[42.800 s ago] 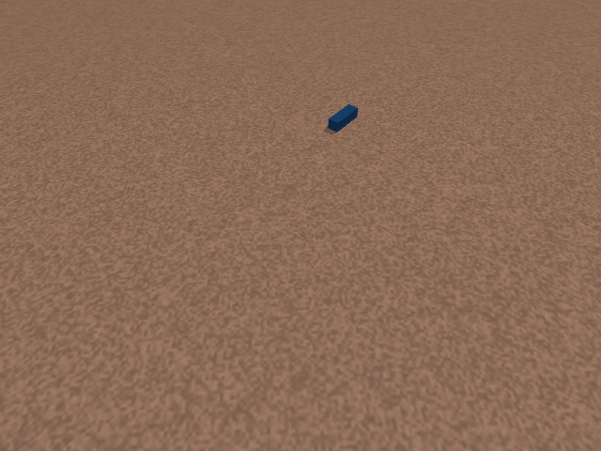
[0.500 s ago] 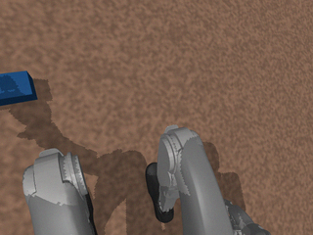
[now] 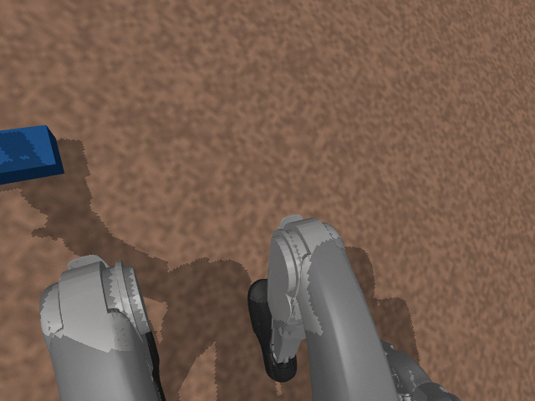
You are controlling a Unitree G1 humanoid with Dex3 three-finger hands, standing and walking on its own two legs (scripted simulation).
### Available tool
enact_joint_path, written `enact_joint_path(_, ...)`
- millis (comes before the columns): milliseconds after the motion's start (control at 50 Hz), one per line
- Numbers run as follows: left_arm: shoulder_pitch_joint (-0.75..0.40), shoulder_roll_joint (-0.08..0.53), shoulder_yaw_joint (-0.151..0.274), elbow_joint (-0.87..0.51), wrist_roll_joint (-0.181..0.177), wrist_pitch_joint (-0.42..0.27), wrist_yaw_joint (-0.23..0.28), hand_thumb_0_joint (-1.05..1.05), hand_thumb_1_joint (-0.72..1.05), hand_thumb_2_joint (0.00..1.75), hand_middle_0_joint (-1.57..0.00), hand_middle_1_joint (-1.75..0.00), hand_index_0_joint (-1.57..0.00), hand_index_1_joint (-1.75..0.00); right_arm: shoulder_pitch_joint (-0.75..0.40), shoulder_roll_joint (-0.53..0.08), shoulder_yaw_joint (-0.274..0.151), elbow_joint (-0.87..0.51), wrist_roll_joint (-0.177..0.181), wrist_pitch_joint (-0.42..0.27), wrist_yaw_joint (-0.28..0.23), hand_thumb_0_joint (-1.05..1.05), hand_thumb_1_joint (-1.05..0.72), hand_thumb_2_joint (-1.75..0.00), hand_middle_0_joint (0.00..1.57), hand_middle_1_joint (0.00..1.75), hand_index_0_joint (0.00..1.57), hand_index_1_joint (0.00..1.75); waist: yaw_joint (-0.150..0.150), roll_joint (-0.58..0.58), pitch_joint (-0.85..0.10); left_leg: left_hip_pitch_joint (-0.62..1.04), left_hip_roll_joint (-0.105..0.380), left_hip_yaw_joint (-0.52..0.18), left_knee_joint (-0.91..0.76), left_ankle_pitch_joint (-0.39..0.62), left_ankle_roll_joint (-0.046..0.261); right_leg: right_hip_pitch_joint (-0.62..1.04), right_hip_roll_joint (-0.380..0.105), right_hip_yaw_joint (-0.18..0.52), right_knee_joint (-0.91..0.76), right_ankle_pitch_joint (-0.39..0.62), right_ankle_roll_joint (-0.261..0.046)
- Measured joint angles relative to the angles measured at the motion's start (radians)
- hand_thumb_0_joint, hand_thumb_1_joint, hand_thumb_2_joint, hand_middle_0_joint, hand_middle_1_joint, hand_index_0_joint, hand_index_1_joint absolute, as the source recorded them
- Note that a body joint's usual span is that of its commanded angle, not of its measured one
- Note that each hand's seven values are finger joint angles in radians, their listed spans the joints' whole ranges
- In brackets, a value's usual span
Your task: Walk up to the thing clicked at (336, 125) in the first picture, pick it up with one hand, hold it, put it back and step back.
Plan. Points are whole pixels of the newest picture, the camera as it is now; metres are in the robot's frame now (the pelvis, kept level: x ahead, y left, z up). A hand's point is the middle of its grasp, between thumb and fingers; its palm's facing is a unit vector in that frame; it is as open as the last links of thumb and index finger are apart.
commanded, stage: rise first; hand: left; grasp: from above
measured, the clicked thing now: out of the picture +0.48 +0.36 -0.28
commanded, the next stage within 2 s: approach in 0.48 s
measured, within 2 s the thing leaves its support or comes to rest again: neither
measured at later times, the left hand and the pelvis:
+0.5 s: hand out of the picture +0.43 +0.39 -0.16, palm faces -0.46 -0.09 -0.88, open 14.2 cm; pelvis +0.00 +0.00 +0.00, yaw +1 degrees
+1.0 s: hand out of the picture +0.48 +0.34 -0.16, palm faces -0.39 -0.07 -0.92, open 14.2 cm; pelvis +0.00 +0.00 +0.00, yaw +0 degrees
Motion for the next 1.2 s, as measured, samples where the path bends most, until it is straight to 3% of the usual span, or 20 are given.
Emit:
enact_joint_path(360, 0.001, -0.014, -0.004, -0.006, 0.009, -0.001, -0.003, 0.01, -0.56, 1.02, -0.08, -1.04, -0.08, -1.04, 0.015, -0.004, 0.001, -0.008, 0.013, 0.004, -0.005, 0.00, -0.91, -0.90, 0.21, 0.30, 0.20, 0.30, -0.005, 0.004, -0.011, 0.003, -0.005, 0.003, -0.010, 0.010, -0.001, 0.005, -0.004, 0.001, -0.007, 0.005, -0.006)
enact_joint_path(620, -0.024, -0.003, -0.034, 0.008, -0.018, 0.005, -0.036, 0.00, -0.56, 1.03, -0.08, -1.05, -0.08, -1.05, 0.006, -0.005, 0.002, -0.007, 0.012, -0.001, -0.008, 0.00, -0.91, -0.90, 0.21, 0.30, 0.20, 0.30, -0.004, 0.011, -0.004, 0.006, -0.003, 0.006, -0.018, 0.015, 0.000, 0.005, -0.002, 0.003, -0.014, 0.012, -0.001)
enact_joint_path(720, -0.023, -0.015, -0.054, -0.012, -0.009, -0.006, -0.041, 0.00, -0.56, 1.02, -0.08, -1.05, -0.08, -1.05, 0.015, -0.004, 0.002, -0.008, 0.014, 0.002, -0.010, 0.00, -0.91, -0.90, 0.21, 0.30, 0.20, 0.30, -0.004, 0.004, -0.005, 0.007, -0.003, 0.006, -0.017, 0.013, 0.000, 0.006, -0.001, 0.004, -0.014, 0.010, -0.003)
enact_joint_path(860, -0.085, -0.049, -0.109, 0.015, 0.019, -0.002, 0.006, 0.00, -0.56, 1.02, -0.08, -1.06, -0.08, -1.06, 0.026, 0.003, 0.007, -0.007, 0.017, -0.007, -0.011, 0.00, -0.90, -0.90, 0.21, 0.30, 0.20, 0.30, -0.026, -0.008, -0.017, 0.004, -0.006, 0.008, -0.021, 0.011, -0.005, 0.001, -0.005, 0.005, -0.013, 0.006, -0.009)
enact_joint_path(1000, -0.140, -0.053, -0.077, 0.063, 0.042, 0.065, 0.062, 0.00, -0.56, 1.02, -0.08, -1.06, -0.08, -1.06, 0.035, -0.003, 0.018, -0.033, 0.018, -0.017, -0.016, 0.00, -0.90, -0.90, 0.21, 0.30, 0.20, 0.30, -0.073, 0.015, -0.014, -0.007, -0.005, 0.005, -0.024, 0.013, -0.007, -0.013, -0.002, 0.002, -0.018, 0.011, -0.009)
enact_joint_path(1080, -0.143, -0.045, -0.066, 0.093, 0.013, 0.116, 0.054, 0.01, -0.57, 1.03, -0.08, -1.05, -0.08, -1.06, 0.044, -0.011, 0.028, -0.042, 0.028, -0.013, -0.019, 0.00, -0.90, -0.90, 0.21, 0.30, 0.20, 0.30, -0.084, 0.034, -0.006, -0.004, 0.001, 0.009, -0.031, 0.014, -0.005, -0.016, 0.002, 0.006, -0.023, 0.017, -0.006)
enact_joint_path(1200, -0.111, -0.023, -0.070, 0.099, -0.053, 0.136, -0.031, 0.01, -0.57, 1.03, -0.08, -1.05, -0.07, -1.05, 0.048, -0.017, 0.045, -0.039, 0.035, -0.007, -0.024, 0.00, -0.90, -0.90, 0.21, 0.30, 0.20, 0.30, -0.077, 0.036, 0.019, 0.007, 0.008, 0.016, -0.039, 0.021, -0.004, -0.015, 0.007, 0.013, -0.027, 0.029, -0.005)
